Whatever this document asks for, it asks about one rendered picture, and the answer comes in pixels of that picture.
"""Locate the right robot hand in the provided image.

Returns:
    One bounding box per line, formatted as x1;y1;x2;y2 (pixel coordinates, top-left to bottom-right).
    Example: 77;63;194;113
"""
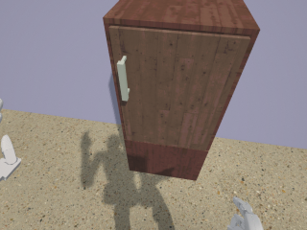
227;196;264;230

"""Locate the cupboard door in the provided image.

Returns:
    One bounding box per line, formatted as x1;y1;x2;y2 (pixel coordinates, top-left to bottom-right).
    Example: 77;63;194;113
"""
108;25;250;150

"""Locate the handle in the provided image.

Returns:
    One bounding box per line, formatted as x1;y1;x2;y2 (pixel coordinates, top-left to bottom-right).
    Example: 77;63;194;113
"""
117;56;130;102

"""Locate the left robot hand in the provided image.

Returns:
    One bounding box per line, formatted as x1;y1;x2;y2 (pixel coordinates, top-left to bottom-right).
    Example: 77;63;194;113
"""
0;98;21;181

